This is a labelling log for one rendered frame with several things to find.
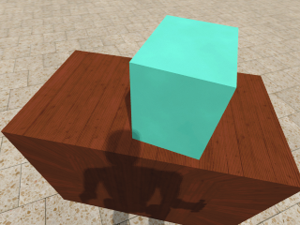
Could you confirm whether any carton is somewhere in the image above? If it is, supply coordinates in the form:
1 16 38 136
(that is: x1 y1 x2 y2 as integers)
129 15 239 159

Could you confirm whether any pedestal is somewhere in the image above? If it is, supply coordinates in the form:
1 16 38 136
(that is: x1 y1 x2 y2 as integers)
1 50 300 225

